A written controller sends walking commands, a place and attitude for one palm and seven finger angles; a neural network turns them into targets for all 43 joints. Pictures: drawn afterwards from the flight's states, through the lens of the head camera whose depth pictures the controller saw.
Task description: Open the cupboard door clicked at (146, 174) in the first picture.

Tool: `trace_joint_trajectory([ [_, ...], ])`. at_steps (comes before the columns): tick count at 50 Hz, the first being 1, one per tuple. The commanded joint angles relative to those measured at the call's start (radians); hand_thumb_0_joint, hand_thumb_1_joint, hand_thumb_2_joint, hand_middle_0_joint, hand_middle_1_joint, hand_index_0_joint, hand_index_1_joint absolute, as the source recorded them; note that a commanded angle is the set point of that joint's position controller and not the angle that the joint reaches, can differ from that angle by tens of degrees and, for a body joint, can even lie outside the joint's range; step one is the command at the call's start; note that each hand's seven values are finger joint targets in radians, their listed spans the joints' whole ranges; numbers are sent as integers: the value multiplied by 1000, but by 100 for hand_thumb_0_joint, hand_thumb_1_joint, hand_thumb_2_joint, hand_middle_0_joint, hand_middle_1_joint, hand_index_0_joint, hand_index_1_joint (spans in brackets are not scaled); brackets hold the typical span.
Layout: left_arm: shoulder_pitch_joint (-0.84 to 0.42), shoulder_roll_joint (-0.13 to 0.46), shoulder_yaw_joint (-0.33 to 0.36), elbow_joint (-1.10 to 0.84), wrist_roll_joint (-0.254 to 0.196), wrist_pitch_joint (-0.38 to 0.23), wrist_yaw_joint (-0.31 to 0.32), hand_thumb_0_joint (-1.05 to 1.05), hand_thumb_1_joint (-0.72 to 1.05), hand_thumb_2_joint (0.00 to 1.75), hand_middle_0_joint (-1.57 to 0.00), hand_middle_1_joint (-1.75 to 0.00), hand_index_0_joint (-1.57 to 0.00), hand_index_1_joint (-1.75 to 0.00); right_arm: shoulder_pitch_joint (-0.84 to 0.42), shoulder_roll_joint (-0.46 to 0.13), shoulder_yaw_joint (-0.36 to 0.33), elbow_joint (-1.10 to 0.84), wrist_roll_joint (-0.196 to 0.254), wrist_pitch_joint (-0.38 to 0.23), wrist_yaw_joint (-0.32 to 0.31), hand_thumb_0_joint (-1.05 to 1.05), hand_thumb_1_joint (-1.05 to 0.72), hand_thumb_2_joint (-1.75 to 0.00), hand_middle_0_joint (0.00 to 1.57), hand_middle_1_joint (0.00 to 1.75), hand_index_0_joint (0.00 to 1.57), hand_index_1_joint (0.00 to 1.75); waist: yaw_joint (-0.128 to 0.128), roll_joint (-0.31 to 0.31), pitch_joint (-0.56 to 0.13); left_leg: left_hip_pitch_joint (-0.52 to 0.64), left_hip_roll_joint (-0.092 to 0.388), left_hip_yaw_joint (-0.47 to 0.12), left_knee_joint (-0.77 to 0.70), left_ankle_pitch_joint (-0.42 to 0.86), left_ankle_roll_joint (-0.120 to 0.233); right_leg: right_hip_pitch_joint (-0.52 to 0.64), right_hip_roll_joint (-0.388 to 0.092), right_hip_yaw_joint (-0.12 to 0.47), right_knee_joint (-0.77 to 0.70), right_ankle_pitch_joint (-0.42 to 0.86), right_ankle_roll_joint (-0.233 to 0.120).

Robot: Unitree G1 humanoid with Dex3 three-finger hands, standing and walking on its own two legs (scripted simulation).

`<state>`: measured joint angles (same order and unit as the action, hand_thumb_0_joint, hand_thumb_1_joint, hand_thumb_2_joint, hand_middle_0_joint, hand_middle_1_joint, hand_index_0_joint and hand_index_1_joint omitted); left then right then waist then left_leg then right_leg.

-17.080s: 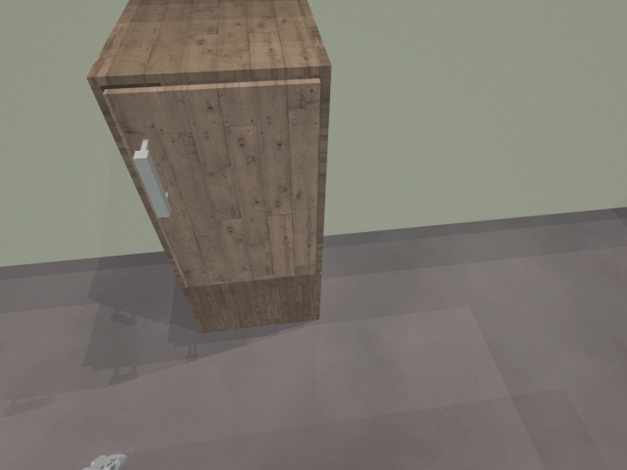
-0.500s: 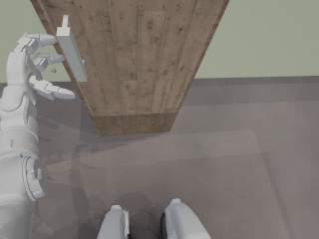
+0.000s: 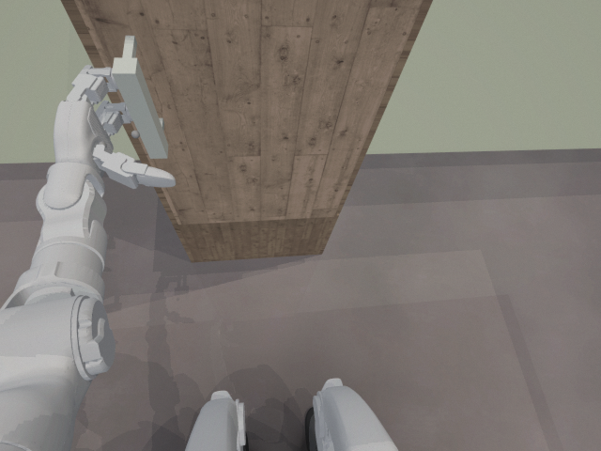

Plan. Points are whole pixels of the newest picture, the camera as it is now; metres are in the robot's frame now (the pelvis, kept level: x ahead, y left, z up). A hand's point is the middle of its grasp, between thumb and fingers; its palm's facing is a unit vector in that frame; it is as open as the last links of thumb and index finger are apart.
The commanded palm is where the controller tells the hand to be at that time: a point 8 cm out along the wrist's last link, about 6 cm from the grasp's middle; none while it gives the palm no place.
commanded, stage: slide the fingers in behind the handle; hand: left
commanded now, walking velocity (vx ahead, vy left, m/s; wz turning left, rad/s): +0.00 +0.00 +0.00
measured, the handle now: (145, 102) +0.56 +0.17 +0.06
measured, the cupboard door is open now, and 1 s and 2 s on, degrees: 0 0 2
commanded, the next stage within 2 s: close the thumb around the handle in 0.96 s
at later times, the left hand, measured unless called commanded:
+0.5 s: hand (164, 133) +0.51 +0.14 +0.06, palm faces +0.02 -1.00 -0.03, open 13.8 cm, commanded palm +0.49 +0.18 +0.06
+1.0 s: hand (163, 133) +0.51 +0.14 +0.06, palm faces +0.01 -1.00 +0.00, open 13.8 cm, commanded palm +0.49 +0.19 +0.06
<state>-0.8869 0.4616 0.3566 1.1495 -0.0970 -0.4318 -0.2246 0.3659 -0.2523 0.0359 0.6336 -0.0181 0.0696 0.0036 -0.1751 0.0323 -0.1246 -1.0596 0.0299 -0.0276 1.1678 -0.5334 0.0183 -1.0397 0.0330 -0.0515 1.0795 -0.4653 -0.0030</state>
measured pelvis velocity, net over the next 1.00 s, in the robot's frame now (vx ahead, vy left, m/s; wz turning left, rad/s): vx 0.00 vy -0.01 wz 0.00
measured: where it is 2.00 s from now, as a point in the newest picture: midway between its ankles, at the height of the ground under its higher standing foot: outside the picture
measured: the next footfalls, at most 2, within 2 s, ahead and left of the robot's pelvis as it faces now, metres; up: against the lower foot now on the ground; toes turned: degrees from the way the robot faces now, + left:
none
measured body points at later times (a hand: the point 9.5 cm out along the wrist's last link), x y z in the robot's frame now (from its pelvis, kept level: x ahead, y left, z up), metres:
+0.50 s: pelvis +0.00 -0.01 +0.00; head +0.14 +0.00 +0.42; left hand +0.50 +0.19 +0.06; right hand +0.01 -0.27 -0.12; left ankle +0.00 +0.10 -0.65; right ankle +0.02 -0.12 -0.65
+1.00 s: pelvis +0.00 -0.01 +0.00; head +0.14 +0.01 +0.43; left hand +0.50 +0.20 +0.06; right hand +0.01 -0.27 -0.11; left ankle +0.00 +0.10 -0.65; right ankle +0.02 -0.12 -0.65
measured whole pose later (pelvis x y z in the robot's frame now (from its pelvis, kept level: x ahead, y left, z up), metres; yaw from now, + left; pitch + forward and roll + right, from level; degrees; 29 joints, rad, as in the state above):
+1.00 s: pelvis +0.00 -0.01 +0.00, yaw +0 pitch +25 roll -3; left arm -0.91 0.40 0.34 1.16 -0.07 -0.45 -0.13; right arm 0.37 -0.26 0.03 0.62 -0.03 0.06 0.02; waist -0.18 0.03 -0.13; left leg -1.07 0.03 -0.03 1.17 -0.53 0.01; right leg -1.06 0.03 -0.05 1.10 -0.47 -0.01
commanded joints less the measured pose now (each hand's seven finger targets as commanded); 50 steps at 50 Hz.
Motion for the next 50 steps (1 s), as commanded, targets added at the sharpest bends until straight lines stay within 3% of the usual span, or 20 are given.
trace_joint_trajectory([
  [1,-446,222,37,-189,-12,-52,27,0,-50,30,-30,-120,-30,-120,178,-190,-65,-48,-5,-12,-14,0,-90,-90,20,30,20,30,-20,106,-461,373,-9,-42,-128,429,1,181,20,6,-105,301,-18],
  [6,-467,143,-26,-251,3,-93,53,0,-50,30,-30,-120,-30,-120,179,-180,-71,-49,-13,-18,-2,0,-90,-90,20,30,20,30,-24,154,-522,450,-6,-47,-117,493,-8,159,20,2,-95,325,-20],
  [9,-459,97,-56,-232,1,-90,60,0,-50,30,-30,-120,-30,-120,173,-180,-77,-42,-12,-15,2,0,-90,-90,20,30,20,30,-35,134,-508,438,-7,-43,-118,461,-8,156,19,2,-104,315,-18],
  [13,-449,161,9,-166,4,-67,88,0,-50,30,-30,-120,-30,-120,177,-186,-72,-42,-10,-11,-2,0,-90,-90,20,30,20,30,-24,77,-464,344,-16,-33,-126,398,1,200,17,11,-107,303,-15],
  [14,-464,145,-6,-164,7,-62,95,0,-50,30,-30,-120,-30,-120,172,-182,-70,-46,-11,-11,-1,0,-90,-90,20,30,20,30,-34,79,-447,325,-20,-26,-124,379,4,199,16,15,-111,297,-12],
  [16,-484,213,44,-196,19,-78,115,0,-50,30,-30,-120,-30,-120,178,-183,-66,-53,-16,-14,-2,0,-90,-90,20,30,20,30,-17,76,-479,309,-22,-25,-123,375,7,238,15,24,-102,307,-14],
  [18,-470,172,14,-213,32,-97,120,0,-50,30,-30,-120,-30,-120,170,-173,-70,-56,-17,-18,3,0,-90,-90,20,30,20,30,-17,99,-522,338,-22,-17,-111,405,6,239,13,27,-99,336,-12],
  [20,-461,152,-10,-189,38,-97,116,0,-50,30,-30,-120,-30,-120,171,-173,-69,-53,-16,-15,6,0,-90,-90,20,30,20,30,-29,74,-482,306,-22,-13,-110,382,7,239,13,30,-104,329,-11],
  [22,-474,131,-21,-188,29,-99,111,0,-50,30,-30,-120,-30,-120,172,-173,-72,-55,-14,-19,7,0,-90,-90,20,30,20,30,-36,63,-486,297,-25,-10,-111,360,10,250,15,33,-110,323,-9],
  [25,-511,153,-12,-190,16,-89,102,0,-50,30,-30,-120,-30,-120,171,-177,-70,-50,-11,-21,0,0,-90,-90,20,30,20,30,-43,68,-488,274,-26,-8,-112,330,11,261,13,40,-114,310,-9],
  [28,-492,128,-25,-194,11,-89,96,0,-50,30,-30,-120,-30,-120,171,-174,-71,-47,-12,-25,1,0,-90,-90,20,30,20,30,-35,91,-509,302,-26,-8,-108,354,8,252,12,37,-111,322,-10],
  [31,-484,162,-2,-193,11,-88,96,0,-50,30,-30,-120,-30,-120,182,-176,-70,-46,-12,-25,-1,0,-90,-90,20,30,20,30,-29,80,-521,290,-26,-9,-106,369,11,278,13,42,-105,347,-12],
  [32,-504,127,-31,-203,12,-88,95,0,-50,30,-30,-120,-30,-120,174,-171,-71,-46,-11,-27,0,0,-90,-90,20,30,20,30,-43,78,-517,290,-27,-3,-102,363,13,272,12,45,-112,349,-6],
  [33,-464,143,-8,-170,12,-81,95,0,-50,30,-30,-120,-30,-120,176,-173,-71,-44,-10,-26,1,0,-90,-90,20,30,20,30,-29,68,-500,272,-28,-4,-104,350,12,273,13,42,-113,335,-9],
  [35,-488,160,-7,-175,14,-78,95,0,-50,30,-30,-120,-30,-120,173,-176,-68,-46,-10,-25,0,0,-90,-90,20,30,20,30,-35,79,-475,256,-28,-4,-110,323,12,266,12,44,-117,309,-9],
  [39,-487,159,-4,-169,13,-78,95,0,-50,30,-30,-120,-30,-120,174,-177,-69,-48,-11,-27,-1,0,-90,-90,20,30,20,30,-39,70,-484,267,-27,-6,-107,336,14,259,13,41,-114,314,-8],
  [41,-504,148,-14,-195,10,-85,92,0,-50,30,-30,-120,-30,-120,178,-176,-70,-49,-13,-29,-1,0,-90,-90,20,30,20,30,-39,96,-506,308,-25,-14,-108,367,11,242,14,34,-104,326,-12],
  [42,-481,157,1,-196,11,-87,93,0,-50,30,-30,-120,-30,-120,177,-177,-71,-48,-12,-28,1,0,-90,-90,20,30,20,30,-22,114,-529,324,-24,-13,-107,386,7,244,13,32,-102,333,-13],
  [43,-467,138,-11,-193,6,-85,92,0,-50,30,-30,-120,-30,-120,173,-176,-71,-50,-11,-27,3,0,-90,-90,20,30,20,30,-28,102,-520,330,-23,-13,-109,394,6,242,14,29,-104,339,-12],
  [50,-459,168,15,-201,10,-89,104,0,-50,30,-30,-120,-30,-120,174,-179,-71,-53,-13,-22,4,0,-90,-90,20,30,20,30,-23,75,-507,315,-22,-14,-113,392,7,258,16,30,-105,342,-11],
])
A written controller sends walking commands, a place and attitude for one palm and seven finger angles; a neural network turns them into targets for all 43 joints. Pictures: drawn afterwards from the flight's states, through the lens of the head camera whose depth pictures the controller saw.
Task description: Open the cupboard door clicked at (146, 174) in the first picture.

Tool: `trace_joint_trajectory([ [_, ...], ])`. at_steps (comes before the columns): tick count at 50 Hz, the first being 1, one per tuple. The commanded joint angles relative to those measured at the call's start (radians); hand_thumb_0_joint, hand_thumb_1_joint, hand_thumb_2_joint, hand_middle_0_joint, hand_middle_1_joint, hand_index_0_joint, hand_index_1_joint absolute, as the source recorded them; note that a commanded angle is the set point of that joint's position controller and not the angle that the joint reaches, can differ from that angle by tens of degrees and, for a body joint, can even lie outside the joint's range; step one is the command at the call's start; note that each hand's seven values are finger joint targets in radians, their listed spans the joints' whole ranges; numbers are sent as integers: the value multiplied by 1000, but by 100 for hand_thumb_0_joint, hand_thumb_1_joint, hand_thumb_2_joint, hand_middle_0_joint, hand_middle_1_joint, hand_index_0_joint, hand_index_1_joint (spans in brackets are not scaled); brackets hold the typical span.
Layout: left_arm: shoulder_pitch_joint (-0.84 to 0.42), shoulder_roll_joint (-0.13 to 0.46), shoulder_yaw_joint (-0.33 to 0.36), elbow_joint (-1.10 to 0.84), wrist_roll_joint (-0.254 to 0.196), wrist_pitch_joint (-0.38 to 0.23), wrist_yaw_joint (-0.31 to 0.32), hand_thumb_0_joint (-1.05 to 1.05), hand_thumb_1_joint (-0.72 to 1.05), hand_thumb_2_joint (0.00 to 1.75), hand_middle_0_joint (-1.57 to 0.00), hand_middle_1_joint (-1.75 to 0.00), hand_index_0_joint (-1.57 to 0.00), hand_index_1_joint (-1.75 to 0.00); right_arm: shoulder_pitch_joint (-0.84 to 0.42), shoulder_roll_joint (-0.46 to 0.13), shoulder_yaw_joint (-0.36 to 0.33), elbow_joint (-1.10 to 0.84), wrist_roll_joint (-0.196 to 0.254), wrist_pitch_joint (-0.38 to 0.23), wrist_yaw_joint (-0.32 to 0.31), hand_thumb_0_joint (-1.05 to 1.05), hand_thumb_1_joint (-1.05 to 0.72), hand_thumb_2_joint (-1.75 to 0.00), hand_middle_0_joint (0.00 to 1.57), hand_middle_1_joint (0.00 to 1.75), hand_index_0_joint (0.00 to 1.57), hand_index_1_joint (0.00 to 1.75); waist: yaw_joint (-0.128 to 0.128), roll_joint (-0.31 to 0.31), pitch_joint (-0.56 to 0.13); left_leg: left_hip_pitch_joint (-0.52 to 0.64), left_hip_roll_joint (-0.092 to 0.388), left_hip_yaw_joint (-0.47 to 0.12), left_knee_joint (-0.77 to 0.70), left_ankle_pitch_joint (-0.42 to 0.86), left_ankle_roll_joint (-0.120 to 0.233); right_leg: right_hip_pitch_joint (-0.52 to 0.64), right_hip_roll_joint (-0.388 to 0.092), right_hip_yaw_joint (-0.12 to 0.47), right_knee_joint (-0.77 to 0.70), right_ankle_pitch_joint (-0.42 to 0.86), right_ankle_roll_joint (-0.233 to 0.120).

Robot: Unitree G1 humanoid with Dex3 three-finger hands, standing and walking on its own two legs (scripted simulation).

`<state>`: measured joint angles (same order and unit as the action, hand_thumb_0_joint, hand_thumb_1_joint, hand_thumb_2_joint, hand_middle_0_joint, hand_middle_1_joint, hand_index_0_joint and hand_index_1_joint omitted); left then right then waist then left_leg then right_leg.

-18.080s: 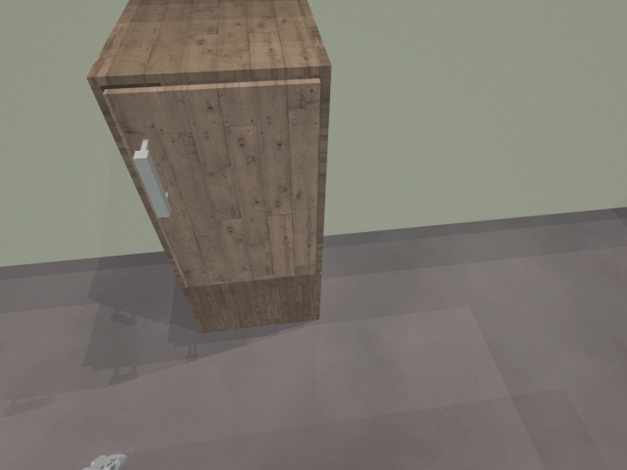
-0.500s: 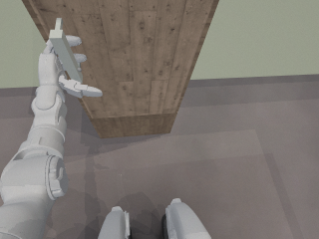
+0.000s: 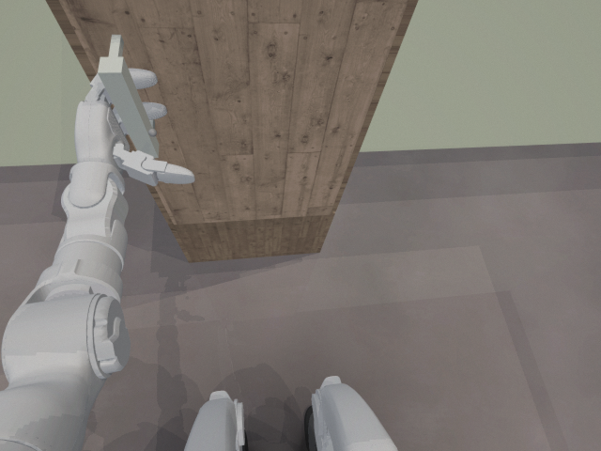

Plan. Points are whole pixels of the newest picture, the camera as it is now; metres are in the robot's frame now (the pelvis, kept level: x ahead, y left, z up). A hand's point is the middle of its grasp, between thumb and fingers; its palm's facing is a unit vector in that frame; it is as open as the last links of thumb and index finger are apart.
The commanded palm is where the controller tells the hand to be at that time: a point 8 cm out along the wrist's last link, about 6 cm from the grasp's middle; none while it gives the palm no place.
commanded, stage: close the thumb around the handle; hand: left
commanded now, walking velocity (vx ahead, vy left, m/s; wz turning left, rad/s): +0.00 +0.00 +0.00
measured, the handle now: (134, 101) +0.56 +0.17 +0.06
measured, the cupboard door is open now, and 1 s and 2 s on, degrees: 0 2 45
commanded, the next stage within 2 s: pull the door open along its arc in 0.76 s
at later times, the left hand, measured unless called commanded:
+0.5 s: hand (154, 132) +0.51 +0.15 +0.06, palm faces +0.02 -1.00 +0.00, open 8.7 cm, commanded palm +0.49 +0.19 +0.06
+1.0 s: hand (155, 138) +0.51 +0.14 +0.06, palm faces +0.03 -1.00 -0.01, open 5.5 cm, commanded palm +0.47 +0.19 +0.06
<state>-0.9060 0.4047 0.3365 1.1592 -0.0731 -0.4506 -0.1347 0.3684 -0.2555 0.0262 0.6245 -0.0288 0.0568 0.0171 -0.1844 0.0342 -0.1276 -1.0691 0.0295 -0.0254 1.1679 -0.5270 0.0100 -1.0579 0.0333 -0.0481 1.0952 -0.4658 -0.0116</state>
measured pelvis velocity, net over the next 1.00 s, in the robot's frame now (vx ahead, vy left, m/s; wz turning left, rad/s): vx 0.01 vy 0.00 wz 0.00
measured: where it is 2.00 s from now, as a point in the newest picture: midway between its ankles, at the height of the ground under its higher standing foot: outside the picture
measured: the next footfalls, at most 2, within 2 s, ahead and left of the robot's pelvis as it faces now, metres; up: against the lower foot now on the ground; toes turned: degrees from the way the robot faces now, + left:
none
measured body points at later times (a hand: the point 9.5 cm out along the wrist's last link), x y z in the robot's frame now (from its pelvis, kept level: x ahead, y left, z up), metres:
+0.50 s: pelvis +0.00 +0.01 +0.00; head +0.14 +0.02 +0.43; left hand +0.51 +0.20 +0.06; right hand +0.01 -0.25 -0.11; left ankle +0.01 +0.11 -0.65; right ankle +0.02 -0.12 -0.65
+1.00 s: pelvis +0.01 +0.00 +0.01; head +0.14 +0.01 +0.44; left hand +0.50 +0.20 +0.06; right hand +0.02 -0.26 -0.11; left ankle +0.01 +0.11 -0.65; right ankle +0.02 -0.12 -0.65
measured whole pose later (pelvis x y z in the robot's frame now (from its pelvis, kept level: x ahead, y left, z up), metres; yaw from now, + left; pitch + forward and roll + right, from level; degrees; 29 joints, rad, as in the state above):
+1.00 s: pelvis +0.01 +0.00 +0.01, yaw +0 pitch +24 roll -2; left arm -0.83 0.36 0.33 1.10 -0.08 -0.47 -0.10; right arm 0.37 -0.25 0.02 0.63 -0.03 0.08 0.02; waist -0.17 0.03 -0.13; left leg -1.02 0.03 -0.02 1.14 -0.53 0.00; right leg -1.02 0.04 -0.04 1.08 -0.47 -0.02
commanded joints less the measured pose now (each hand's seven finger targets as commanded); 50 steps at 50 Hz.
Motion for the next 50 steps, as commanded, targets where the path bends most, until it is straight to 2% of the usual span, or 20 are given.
trace_joint_trajectory([
  [1,-437,232,41,-221,-13,-77,15,0,-50,30,-30,-120,-30,-120,176,-176,-62,-47,-3,-9,-10,0,-90,-90,20,30,20,30,-6,79,-516,337,-21,-19,-114,404,14,281,17,25,-113,355,-6],
  [3,-429,200,20,-216,-10,-78,17,0,-50,30,-30,-120,-30,-120,171,-172,-62,-44,-3,-8,-8,0,-90,-90,20,30,20,30,-6,96,-507,360,-18,-24,-119,415,8,253,16,15,-112,345,-7],
  [8,-466,164,-12,-214,-9,-79,22,0,-22,42,-32,-123,-32,-123,169,-174,-64,-38,-4,-7,-6,0,-90,-90,20,30,20,30,-26,103,-481,380,-15,-32,-121,404,6,205,17,8,-115,312,-6],
  [12,-447,199,22,-222,-8,-86,28,0,0,52,-34,-125,-34,-125,173,-177,-65,-41,-7,-5,-6,0,-90,-90,20,30,20,30,-9,98,-511,386,-16,-32,-118,437,4,228,17,9,-106,339,-8],
  [14,-444,133,-28,-222,-8,-86,26,0,12,56,-34,-127,-34,-127,165,-171,-66,-40,-7,-5,-2,0,-90,-90,20,30,20,30,-21,106,-502,412,-13,-36,-119,437,2,195,18,2,-111,323,-9],
  [19,-458,132,-31,-225,-6,-84,34,0,40,68,-36,-130,-36,-130,171,-177,-70,-34,-8,1,-3,0,-90,-90,20,30,20,30,-24,110,-498,434,-9,-46,-122,450,-3,173,18,-3,-112,313,-10],
  [22,-428,145,-9,-232,-8,-87,44,0,56,76,-38,-131,-38,-131,174,-174,-70,-37,-8,2,-1,0,-90,-90,20,30,20,30,-2,115,-525,446,-11,-42,-124,487,-5,200,19,-4,-106,342,-12],
  [24,-436,124,-28,-214,-4,-83,49,0,68,80,-38,-133,-38,-133,169,-172,-69,-35,-10,2,0,0,-90,-90,20,30,20,30,-19,87,-492,407,-14,-37,-119,448,1,199,18,0,-112,333,-7],
  [26,-443,152,-10,-183,3,-80,50,0,79,85,-39,-134,-39,-134,176,-175,-66,-30,-9,2,-2,0,-90,-90,20,30,20,30,-27,70,-450,368,-17,-35,-119,417,7,199,19,4,-116,321,-8],
  [27,-460,187,9,-190,10,-83,51,0,84,88,-40,-134,-40,-134,177,-180,-65,-31,-9,5,-4,0,-90,-90,20,30,20,30,-22,68,-463,361,-16,-37,-121,412,6,208,17,7,-111,321,-8],
  [28,-465,158,-19,-202,12,-84,46,0,90,90,-40,-135,-40,-135,173,-175,-67,-35,-9,5,-4,0,-90,-90,20,30,20,30,-28,85,-478,373,-18,-34,-120,412,6,209,16,9,-112,324,-7],
  [32,-469,182,2,-245,-4,-100,33,0,90,90,-40,-135,-40,-135,169,-176,-66,-39,-9,2,-6,0,-90,-90,20,30,20,30,-9,131,-537,423,-16,-35,-117,463,0,222,15,8,-104,353,-11],
  [33,-452,142,-23,-246,-8,-99,29,0,90,90,-40,-135,-40,-135,169,-170,-69,-38,-9,2,-4,0,-90,-90,20,30,20,30,-12,120,-553,441,-16,-33,-114,481,1,227,17,7,-108,367,-10],
  [36,-416,153,-6,-269,-19,-100,24,0,90,90,-40,-135,-40,-135,171,-171,-72,-42,-9,1,-3,0,-90,-90,20,30,20,30,-1,104,-571,440,-16,-29,-112,507,3,263,19,9,-106,404,-10],
  [41,-423,156,-18,-250,-5,-93,32,0,90,90,-40,-135,-40,-135,166,-169,-68,-37,-4,5,-3,0,-90,-90,20,30,20,30,-13,77,-487,377,-19,-22,-125,433,9,266,18,15,-123,373,-7],
  [42,-459,169,-16,-279,1,-101,35,0,90,90,-40,-135,-40,-135,163,-170,-70,-35,-4,4,-5,0,-90,-90,20,30,20,30,-15,99,-512,388,-19,-22,-122,431,9,263,16,20,-120,373,-4],
  [43,-435,152,-26,-262,4,-98,36,0,90,90,-40,-135,-40,-135,166,-166,-71,-33,-4,4,-4,0,-90,-90,20,30,20,30,-11,98,-511,393,-21,-22,-124,441,8,269,17,18,-121,381,-7],
  [44,-414,193,10,-258,4,-100,35,0,90,90,-40,-135,-40,-135,164,-170,-71,-35,-4,4,-5,0,-90,-90,20,30,20,30,1,98,-509,385,-21,-19,-122,442,8,278,16,21,-121,385,-7],
  [49,-279,152,-6,-315,-19,-106,10,0,90,90,-40,-135,-40,-135,142,-160,-72,-60,2,5,-1,0,-90,-90,20,30,20,30,42,114,-550,417,-24,-5,-135,495,4,333,16,21,-120,440,-10],
  [50,-242,143,-5,-324,-27,-103,7,0,90,90,-40,-135,-40,-135,138,-158,-73,-67,5,6,1,0,-90,-90,20,30,20,30,44,83,-545,402,-26,2,-138,488,7,360,17,24,-127,456,-8],
])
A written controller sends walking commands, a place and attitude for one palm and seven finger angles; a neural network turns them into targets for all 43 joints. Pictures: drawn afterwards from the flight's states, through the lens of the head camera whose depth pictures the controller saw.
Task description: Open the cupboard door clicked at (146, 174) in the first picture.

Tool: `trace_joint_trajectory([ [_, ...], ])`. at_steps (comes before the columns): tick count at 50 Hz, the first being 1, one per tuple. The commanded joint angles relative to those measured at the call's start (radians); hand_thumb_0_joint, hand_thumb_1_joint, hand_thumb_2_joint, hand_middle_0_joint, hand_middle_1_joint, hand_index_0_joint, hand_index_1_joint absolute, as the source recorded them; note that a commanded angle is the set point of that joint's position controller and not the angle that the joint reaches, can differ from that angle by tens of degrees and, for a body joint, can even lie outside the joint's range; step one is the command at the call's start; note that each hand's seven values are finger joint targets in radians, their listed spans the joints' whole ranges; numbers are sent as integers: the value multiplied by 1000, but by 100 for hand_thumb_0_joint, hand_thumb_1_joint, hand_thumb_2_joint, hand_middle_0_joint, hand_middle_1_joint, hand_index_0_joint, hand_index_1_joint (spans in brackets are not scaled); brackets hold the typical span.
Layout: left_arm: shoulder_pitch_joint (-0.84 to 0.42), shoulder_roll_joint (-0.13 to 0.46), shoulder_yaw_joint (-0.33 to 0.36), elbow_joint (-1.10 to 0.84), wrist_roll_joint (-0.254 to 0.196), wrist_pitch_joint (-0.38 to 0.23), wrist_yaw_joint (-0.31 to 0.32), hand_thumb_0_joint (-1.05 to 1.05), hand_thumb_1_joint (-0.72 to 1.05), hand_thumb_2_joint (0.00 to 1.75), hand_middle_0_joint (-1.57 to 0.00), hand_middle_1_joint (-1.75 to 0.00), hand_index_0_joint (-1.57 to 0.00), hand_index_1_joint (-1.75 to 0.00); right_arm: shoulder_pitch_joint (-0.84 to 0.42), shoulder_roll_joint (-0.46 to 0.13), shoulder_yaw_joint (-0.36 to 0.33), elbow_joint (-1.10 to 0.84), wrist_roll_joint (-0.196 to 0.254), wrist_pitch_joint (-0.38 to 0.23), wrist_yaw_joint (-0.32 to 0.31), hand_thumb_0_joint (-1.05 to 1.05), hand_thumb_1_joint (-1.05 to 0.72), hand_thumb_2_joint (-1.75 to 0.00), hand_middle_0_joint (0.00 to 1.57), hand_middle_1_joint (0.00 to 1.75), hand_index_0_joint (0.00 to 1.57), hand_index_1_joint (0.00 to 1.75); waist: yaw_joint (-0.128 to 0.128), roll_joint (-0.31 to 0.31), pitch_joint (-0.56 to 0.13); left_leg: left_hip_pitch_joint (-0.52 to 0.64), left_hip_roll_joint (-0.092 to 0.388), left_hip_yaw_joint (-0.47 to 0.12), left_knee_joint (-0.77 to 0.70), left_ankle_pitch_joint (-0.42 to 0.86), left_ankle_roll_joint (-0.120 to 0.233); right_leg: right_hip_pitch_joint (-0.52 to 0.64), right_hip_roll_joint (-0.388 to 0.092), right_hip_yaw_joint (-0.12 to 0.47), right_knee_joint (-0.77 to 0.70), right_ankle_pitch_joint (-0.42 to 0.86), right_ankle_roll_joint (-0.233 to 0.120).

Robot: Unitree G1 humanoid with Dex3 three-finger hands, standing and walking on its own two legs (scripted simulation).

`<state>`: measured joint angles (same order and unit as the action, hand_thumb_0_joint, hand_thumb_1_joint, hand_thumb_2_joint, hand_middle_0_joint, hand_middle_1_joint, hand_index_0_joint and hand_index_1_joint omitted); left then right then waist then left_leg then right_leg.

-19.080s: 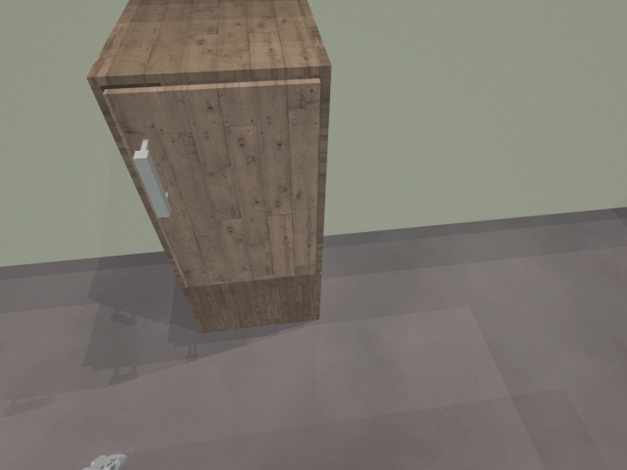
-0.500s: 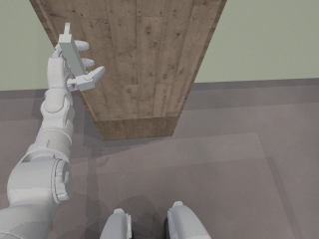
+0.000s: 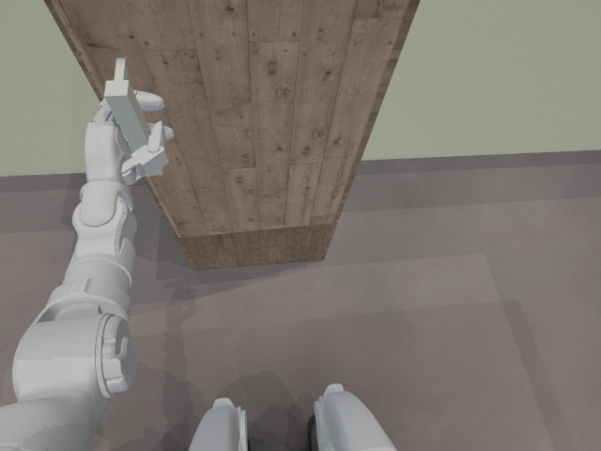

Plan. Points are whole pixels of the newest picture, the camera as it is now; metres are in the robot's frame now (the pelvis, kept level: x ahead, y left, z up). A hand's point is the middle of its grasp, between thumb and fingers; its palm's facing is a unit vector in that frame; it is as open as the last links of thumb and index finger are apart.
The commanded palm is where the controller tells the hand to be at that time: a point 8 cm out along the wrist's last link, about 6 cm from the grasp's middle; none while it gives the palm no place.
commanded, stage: pull the door open along its arc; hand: left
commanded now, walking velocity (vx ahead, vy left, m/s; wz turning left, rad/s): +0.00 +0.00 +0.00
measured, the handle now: (139, 121) +0.54 +0.17 +0.06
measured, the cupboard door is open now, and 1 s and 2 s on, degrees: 2 45 44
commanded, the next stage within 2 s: open thumb and fingers to let go in 0.80 s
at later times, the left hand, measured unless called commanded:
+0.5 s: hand (217, 254) +0.34 +0.07 +0.06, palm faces +0.28 -0.95 +0.11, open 6.2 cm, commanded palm +0.29 +0.13 +0.06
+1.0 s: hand (276, 301) +0.29 +0.01 +0.06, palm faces +0.35 -0.93 -0.07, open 6.3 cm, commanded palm +0.23 +0.05 +0.06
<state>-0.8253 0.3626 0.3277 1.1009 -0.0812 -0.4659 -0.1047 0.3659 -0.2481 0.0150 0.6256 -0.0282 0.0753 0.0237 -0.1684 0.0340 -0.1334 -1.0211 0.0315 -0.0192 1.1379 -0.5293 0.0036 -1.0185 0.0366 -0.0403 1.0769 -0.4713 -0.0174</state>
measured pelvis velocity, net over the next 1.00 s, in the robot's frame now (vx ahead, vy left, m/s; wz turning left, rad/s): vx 0.01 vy -0.07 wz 0.09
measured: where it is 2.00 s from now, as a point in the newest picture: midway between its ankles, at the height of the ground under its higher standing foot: outside the picture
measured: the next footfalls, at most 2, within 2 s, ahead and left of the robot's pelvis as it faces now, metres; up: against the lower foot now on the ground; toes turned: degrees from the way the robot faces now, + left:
none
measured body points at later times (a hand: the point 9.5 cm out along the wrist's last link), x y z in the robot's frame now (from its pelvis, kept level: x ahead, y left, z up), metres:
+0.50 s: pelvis +0.01 -0.01 +0.02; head +0.08 -0.01 +0.46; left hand +0.32 +0.12 +0.06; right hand +0.16 -0.24 -0.09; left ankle +0.00 +0.11 -0.65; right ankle +0.02 -0.11 -0.65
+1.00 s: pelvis +0.01 -0.07 +0.02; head +0.05 -0.09 +0.46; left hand +0.26 +0.06 +0.06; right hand +0.21 -0.27 -0.08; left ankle +0.00 +0.11 -0.65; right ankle +0.02 -0.11 -0.65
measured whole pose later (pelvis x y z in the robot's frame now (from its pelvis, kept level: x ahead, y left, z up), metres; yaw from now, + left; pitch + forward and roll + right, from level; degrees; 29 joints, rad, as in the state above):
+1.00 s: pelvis +0.01 -0.07 +0.02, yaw +5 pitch +13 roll +2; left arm 0.15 -0.08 -0.27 0.15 0.09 -0.25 0.56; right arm 0.16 -0.19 0.00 0.57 -0.07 -0.05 0.02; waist -0.03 0.03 -0.16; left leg -0.76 0.02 -0.09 1.02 -0.50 -0.06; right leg -0.78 0.02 -0.11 1.06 -0.52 -0.11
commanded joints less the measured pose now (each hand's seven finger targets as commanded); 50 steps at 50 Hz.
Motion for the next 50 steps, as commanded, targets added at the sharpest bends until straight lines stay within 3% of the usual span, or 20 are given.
trace_joint_trajectory([
  [1,-288,179,2,-288,-26,-89,-28,0,90,90,-40,-135,-40,-135,140,-164,-62,-76,5,-14,-5,0,-90,-90,20,30,20,30,36,85,-554,354,-30,-3,-113,503,15,347,14,18,-107,482,-4],
  [7,6,104,-30,-464,-62,-73,-29,0,90,90,-40,-135,-40,-135,95,-149,-72,-126,26,-18,2,0,-90,-90,20,30,20,30,89,30,-526,341,-33,24,-157,528,17,448,11,19,-129,564,-2],
  [10,187,33,-72,-587,-81,-67,-22,0,90,90,-40,-135,-40,-135,65,-137,-77,-156,33,-26,9,0,-90,-90,20,30,20,30,112,-23,-485,328,-37,39,-184,512,21,499,8,20,-151,585,1],
  [13,322,-34,-133,-728,-88,-70,-9,0,90,90,-40,-135,-40,-135,33,-124,-78,-176,35,-40,12,0,-90,-90,20,30,20,30,124,-5,-459,346,-37,46,-198,522,20,522,0,19,-155,608,1],
  [14,364,-100,-15,-763,-165,-56,138,0,90,90,-40,-135,-40,-135,-4,-90,-76,-184,28,-52,12,0,-90,-90,20,30,20,30,198,-36,-428,315,-37,57,-212,493,4,525,5,-1,-167,567,1],
  [15,403,-188,-127,-802,-129,-47,212,0,90,90,-40,-135,-40,-135,-21,-88,-70,-186,20,-64,18,0,-90,-90,20,30,20,30,164,-12,-404,335,-37,54,-212,484,-2,496,3,-7,-164,544,2],
  [16,440,-240,-172,-833,-112,-41,259,0,90,90,-40,-135,-40,-135,-28,-82,-71,-189,18,-74,25,0,-90,-90,20,30,20,30,155,-27,-376,348,-34,46,-206,487,-4,468,2,-17,-165,521,2],
  [18,520,-249,-180,-885,-68,-40,353,0,90,90,-40,-135,-40,-135,-41,-82,-76,-182,2,-79,34,0,-90,-90,20,30,20,30,167,-42,-381,345,-34,44,-203,480,-9,473,-5,-15,-154,517,-1],
  [21,599,-329,-272,-967,31,-41,495,0,90,90,-40,-135,-40,-135,-73,-66,-78,-195,-22,-87,43,0,-90,-90,20,30,20,30,164,-82,-371,340,-33,38,-194,471,-8,474,-13,-9,-141,513,-3],
  [24,654,-421,-369,-1015,127,-13,625,0,90,90,-40,-135,-40,-135,-121,-45,-74,-199,-34,-90,53,0,-90,-90,20,30,20,30,170,-33,-335,334,-36,33,-194,432,-14,441,-21,-12,-134,455,-10],
  [27,717,-480,-433,-1027,221,34,705,0,90,90,-40,-135,-40,-135,-166,-25,-65,-206,-55,-100,44,0,-90,-90,20,30,20,30,169,-57,-324,328,-40,29,-185,377,-10,423,-20,-14,-144,397,-14],
  [30,804,-540,-511,-1094,247,74,714,0,90,90,-40,-135,-40,-135,-202,-8,-57,-220,-56,-110,30,0,-90,-90,20,30,20,30,173,-62,-341,348,-48,33,-191,346,-9,455,-22,-10,-166,383,-20],
  [32,902,-591,-550,-1108,200,114,699,0,90,90,-40,-135,-40,-135,-236,-2,-47,-231,-43,-114,23,0,-90,-90,20,30,20,30,177,-111,-314,349,-53,31,-210,307,-8,488,-24,-7,-204,365,-15],
  [34,958,-613,-580,-1177,173,136,691,0,90,90,-40,-135,-40,-135,-261,7,-40,-238,-37,-119,18,0,-90,-90,20,30,20,30,179,-111,-297,355,-57,30,-214,288,-9,514,-34,6,-229,376,-7],
  [37,1135,-635,-620,-1247,155,168,665,0,90,90,-40,-135,-40,-135,-288,21,-25,-247,-27,-131,20,0,-90,-90,20,30,20,30,187,-132,-259,349,-59,26,-214,283,-14,547,-49,23,-253,441,2],
  [40,1035,-650,-653,-1237,173,188,677,0,90,90,-40,-135,-40,-135,-294,20,-17,-234,-30,-146,19,0,-90,-90,20,30,20,30,150,-107,-191,338,-64,14,-192,236,-16,478,-62,41,-272,381,12],
  [44,913,-587,-594,-1172,189,187,691,0,90,90,-40,-135,-40,-135,-288,16,-18,-220,-39,-158,5,0,-90,-90,20,30,20,30,139,-123,-161,281,-71,-3,-161,183,-18,443,-88,110,-300,310,26],
  [45,808,-553,-563,-1173,187,174,702,0,90,90,-40,-135,-40,-135,-284,13,-20,-207,-40,-160,-1,0,-90,-90,20,30,20,30,125,-128,-164,260,-72,-7,-144,167,-18,431,-98,135,-303,283,32],
  [47,836,-563,-549,-1152,184,163,707,0,76,84,-39,-134,-39,-134,-285,18,-28,-203,-44,-168,-6,0,-90,-90,20,30,20,30,145,-128,-198,244,-75,-10,-137,168,-21,458,-108,154,-302,293,32],
  [50,837,-571,-548,-1148,175,146,705,0,55,75,-38,-131,-38,-131,-273,14,-34,-194,-46,-180,-7,0,-90,-90,20,30,20,30,147,-147,-263,223,-76,-14,-131,177,-23,502,-119,172,-286,359,41],
])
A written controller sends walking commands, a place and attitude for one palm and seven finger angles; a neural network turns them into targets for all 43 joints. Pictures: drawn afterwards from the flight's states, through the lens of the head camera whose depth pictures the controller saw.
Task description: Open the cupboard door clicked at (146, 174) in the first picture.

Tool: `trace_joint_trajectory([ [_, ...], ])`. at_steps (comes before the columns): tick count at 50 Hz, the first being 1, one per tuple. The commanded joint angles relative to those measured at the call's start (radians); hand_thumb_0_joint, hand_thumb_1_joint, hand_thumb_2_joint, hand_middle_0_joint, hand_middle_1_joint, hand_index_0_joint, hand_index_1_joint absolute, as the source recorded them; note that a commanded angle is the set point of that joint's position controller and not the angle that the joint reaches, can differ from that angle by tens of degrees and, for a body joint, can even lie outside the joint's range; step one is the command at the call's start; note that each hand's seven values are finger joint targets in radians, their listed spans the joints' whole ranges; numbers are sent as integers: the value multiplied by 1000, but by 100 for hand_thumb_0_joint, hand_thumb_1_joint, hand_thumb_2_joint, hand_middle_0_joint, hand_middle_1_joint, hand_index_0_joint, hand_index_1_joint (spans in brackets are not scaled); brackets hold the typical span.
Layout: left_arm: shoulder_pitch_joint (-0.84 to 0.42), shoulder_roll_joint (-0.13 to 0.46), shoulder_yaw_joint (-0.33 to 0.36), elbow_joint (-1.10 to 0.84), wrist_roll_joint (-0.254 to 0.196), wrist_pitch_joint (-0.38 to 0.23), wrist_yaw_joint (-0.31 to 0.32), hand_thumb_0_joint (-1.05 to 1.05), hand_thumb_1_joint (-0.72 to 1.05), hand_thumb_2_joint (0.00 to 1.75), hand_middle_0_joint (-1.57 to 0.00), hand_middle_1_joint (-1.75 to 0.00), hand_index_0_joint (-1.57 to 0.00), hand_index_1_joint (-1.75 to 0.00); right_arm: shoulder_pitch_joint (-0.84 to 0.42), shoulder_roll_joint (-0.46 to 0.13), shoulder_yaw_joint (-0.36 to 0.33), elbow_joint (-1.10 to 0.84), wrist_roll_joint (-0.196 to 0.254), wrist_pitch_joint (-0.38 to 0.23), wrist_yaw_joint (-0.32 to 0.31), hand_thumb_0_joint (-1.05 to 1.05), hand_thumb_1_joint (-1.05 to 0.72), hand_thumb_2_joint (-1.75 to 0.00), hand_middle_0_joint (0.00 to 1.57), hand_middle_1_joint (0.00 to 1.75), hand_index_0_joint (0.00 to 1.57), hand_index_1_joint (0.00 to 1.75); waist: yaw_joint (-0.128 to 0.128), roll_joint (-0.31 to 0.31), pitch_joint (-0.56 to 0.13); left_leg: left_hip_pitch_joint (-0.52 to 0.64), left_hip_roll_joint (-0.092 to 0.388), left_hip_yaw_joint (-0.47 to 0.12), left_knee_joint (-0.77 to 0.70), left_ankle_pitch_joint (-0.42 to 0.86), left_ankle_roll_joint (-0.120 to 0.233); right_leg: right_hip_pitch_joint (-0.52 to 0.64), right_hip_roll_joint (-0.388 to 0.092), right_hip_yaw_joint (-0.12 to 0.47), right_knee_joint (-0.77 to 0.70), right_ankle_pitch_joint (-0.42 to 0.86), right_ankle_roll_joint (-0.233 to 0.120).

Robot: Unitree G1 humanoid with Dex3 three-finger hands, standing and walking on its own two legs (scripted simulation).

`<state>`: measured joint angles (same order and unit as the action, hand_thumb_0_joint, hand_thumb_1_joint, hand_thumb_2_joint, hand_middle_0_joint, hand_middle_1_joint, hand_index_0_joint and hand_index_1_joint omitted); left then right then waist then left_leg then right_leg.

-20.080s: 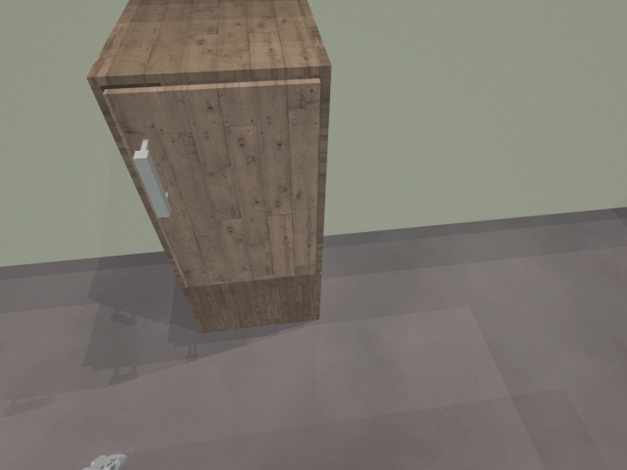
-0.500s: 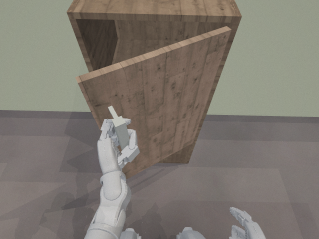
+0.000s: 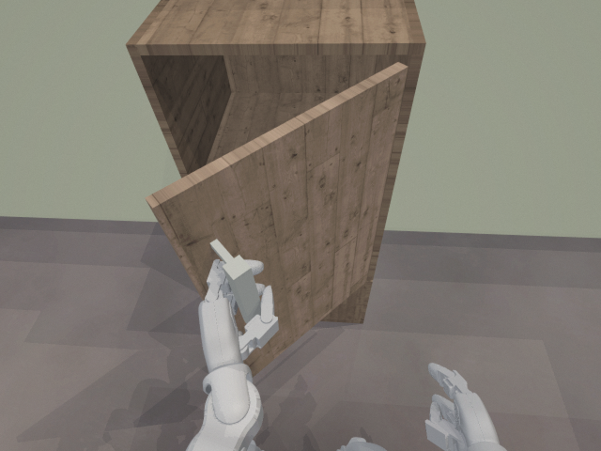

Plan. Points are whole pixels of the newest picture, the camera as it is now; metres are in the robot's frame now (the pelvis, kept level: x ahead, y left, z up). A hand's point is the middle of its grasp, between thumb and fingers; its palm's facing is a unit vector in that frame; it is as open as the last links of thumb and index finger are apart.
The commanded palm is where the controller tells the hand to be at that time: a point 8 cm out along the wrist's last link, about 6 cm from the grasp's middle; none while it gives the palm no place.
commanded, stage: open thumb and fingers to let go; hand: left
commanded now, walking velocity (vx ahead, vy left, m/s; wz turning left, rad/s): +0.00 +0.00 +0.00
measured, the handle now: (238, 286) +0.33 +0.09 +0.04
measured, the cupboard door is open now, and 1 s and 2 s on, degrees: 45 44 45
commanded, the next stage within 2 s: slide the hand sideways off the handle in 0.72 s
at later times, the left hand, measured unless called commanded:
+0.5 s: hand (255, 318) +0.28 +0.07 +0.04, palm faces +0.30 -0.95 -0.05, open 13.6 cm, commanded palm +0.24 +0.10 +0.04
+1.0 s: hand (248, 349) +0.24 +0.07 +0.04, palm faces -0.18 -0.98 -0.04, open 16.4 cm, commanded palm +0.23 +0.11 +0.04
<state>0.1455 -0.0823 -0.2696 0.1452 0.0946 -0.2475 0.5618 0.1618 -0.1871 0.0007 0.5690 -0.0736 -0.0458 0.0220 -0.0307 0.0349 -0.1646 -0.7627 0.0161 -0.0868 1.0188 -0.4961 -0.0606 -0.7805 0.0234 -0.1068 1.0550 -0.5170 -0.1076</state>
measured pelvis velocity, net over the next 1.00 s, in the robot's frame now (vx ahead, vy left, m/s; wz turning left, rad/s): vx -0.02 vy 0.05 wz -0.02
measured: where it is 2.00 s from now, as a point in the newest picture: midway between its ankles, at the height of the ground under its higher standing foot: outside the picture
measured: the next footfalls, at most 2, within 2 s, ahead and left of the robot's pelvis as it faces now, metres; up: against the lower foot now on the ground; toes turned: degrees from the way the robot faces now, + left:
none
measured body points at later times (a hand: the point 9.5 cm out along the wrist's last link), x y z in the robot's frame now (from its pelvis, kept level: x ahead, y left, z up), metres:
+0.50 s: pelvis -0.01 +0.01 +0.00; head +0.05 -0.02 +0.44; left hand +0.26 +0.11 +0.04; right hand +0.16 -0.22 -0.11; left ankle +0.01 +0.18 -0.67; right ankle +0.00 -0.05 -0.67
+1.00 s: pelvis -0.02 +0.05 -0.01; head +0.04 +0.04 +0.44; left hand +0.25 +0.12 +0.04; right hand +0.15 -0.17 -0.10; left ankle +0.01 +0.18 -0.67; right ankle +0.00 -0.05 -0.67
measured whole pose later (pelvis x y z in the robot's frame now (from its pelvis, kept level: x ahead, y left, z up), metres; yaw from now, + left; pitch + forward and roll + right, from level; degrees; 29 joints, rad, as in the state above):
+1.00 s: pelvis -0.02 +0.05 -0.01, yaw -1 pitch +13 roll +0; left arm 0.15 0.03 -0.33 0.11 0.05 -0.35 0.17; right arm 0.23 -0.20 0.00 0.51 -0.03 -0.07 0.03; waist -0.02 0.05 -0.14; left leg -0.83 -0.02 -0.06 1.12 -0.52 -0.02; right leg -0.83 -0.01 -0.07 1.11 -0.51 -0.04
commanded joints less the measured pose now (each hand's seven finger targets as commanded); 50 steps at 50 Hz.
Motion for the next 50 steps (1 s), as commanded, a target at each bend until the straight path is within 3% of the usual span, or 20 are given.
trace_joint_trajectory([
  [1,-118,-123,46,-201,1,-78,31,0,48,72,-37,-130,-37,-130,-62,-49,-26,-141,0,-61,-7,0,-90,-90,20,30,20,30,10,-165,-263,-43,-59,51,-12,158,42,299,-109,241,-256,451,132],
  [7,-146,-104,19,-219,10,-112,-11,0,6,54,-34,-126,-34,-126,-38,-68,-39,-131,4,-60,-13,0,-90,-90,20,30,20,30,-14,-173,-266,-73,-53,45,-1,151,48,309,-126,270,-250,487,142],
  [15,-111,-113,12,-210,1,-128,-18,0,-50,30,-30,-120,-30,-120,-28,-71,-42,-137,8,-68,-16,0,-90,-90,20,30,20,30,-8,-176,-252,-57,-52,47,-10,146,52,280,-116,244,-249,433,134],
  [17,-113,-117,10,-216,1,-126,-12,0,-50,30,-30,-120,-30,-120,-31,-72,-43,-141,7,-71,-17,0,-90,-90,20,30,20,30,-6,-172,-252,-51,-51,48,-10,151,53,271,-112,234,-245,424,131],
  [24,-161,-120,9,-210,4,-123,9,0,-50,30,-24,-85,-24,-85,-33,-69,-37,-144,7,-79,-19,0,-90,-90,20,30,20,30,-6,-159,-237,-28,-53,53,-13,140,57,225,-98,207,-248,336,122],
  [27,-164,-143,-15,-217,15,-121,15,0,-50,30,-22,-70,-22,-70,-34,-69,-37,-147,6,-83,-15,0,-90,-90,20,30,20,30,-4,-125,-243,0,-52,58,-20,157,60,201,-83,172,-230,326,111],
  [32,-162,-175,-55,-208,30,-116,18,0,-50,30,-18,-45,-18,-45,-33,-71,-37,-149,8,-89,-11,0,-90,-90,20,30,20,30,-8,-120,-241,32,-47,58,-26,181,63,168,-61,121,-203,327,99],
  [35,-223,-188,-63,-202,26,-104,34,0,-50,30,-15,-30,-15,-30,-45,-72,-33,-149,8,-88,-7,0,-90,-90,20,30,20,30,-9,-94,-229,44,-49,62,-32,162,64,130,-48,97,-200,246,89],
  [38,-254,-194,-56,-181,25,-87,49,0,-50,30,-15,-30,-15,-30,-53,-72,-31,-146,8,-85,-4,0,-90,-90,20,30,20,30,-5,-86,-230,57,-45,57,-39,173,64,110,-34,71,-180,229,78],
  [41,-220,-210,-58,-172,25,-65,55,0,-50,30,-15,-30,-15,-30,-57,-71,-32,-154,9,-80,1,0,-90,-90,20,30,20,30,15,-82,-254,67,-44,55,-50,208,60,135,-25,56,-164,263,69],
  [42,-218,-86,-279,-214,137,-111,-157,0,-50,30,-15,-30,-15,-30,22,-121,-34,-142,23,-73,12,0,-90,-90,20,30,20,30,-89,-110,-191,94,-45,61,-27,232,87,83,-39,87,-150,362,75],
  [43,-239,-24,-198,-275,89,-160,-269,0,-50,30,-15,-30,-15,-30,24,-107,-45,-167,26,-72,11,0,-90,-90,20,30,20,30,-51,-83,-261,84,-46,60,-17,251,90,129,-45,93,-130,410,72],
  [44,-218,8,-186,-285,69,-188,-342,0,-50,30,-15,-30,-15,-30,20,-110,-44,-181,30,-68,7,0,-90,-90,20,30,20,30,-34,-72,-285,84,-48,62,-18,256,90,164,-47,102,-119,437,70],
  [46,-243,16,-202,-323,25,-217,-456,0,-50,30,-15,-30,-15,-30,20,-108,-38,-203,42,-74,5,0,-90,-90,20,30,20,30,-50,-32,-279,88,-47,57,-9,238,93,143,-49,106,-110,404,68],
  [48,-209,-16,-185,-320,-41,-218,-500,0,-50,30,-15,-30,-15,-30,14,-102,-32,-231,56,-78,-1,0,-90,-90,20,30,20,30,-43,-39,-229,83,-44,50,-24,178,89,101,-39,92,-122,296,67],
  [49,-216,-33,-174,-329,-75,-211,-499,0,-50,30,-15,-30,-15,-30,8,-101,-29,-243,61,-81,-5,0,-90,-90,20,30,20,30,-45,-58,-214,76,-46,48,-31,144,89,90,-36,86,-136,242,71],
  [50,-178,-30,-142,-327,-104,-200,-488,0,-50,30,-15,-30,-15,-30,3,-102,-27,-254,66,-82,-8,0,-90,-90,20,30,20,30,-29,-78,-189,66,-44,45,-47,111,85,86,-31,77,-146,184,70],
])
